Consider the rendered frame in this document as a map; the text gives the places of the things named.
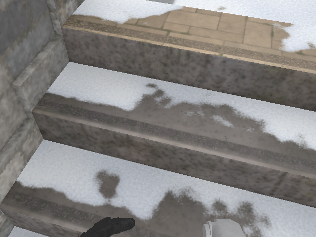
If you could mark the robot right thigh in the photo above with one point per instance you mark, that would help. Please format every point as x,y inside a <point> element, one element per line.
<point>222,228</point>

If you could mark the robot left hand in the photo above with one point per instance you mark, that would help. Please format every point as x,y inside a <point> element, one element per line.
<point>107,227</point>

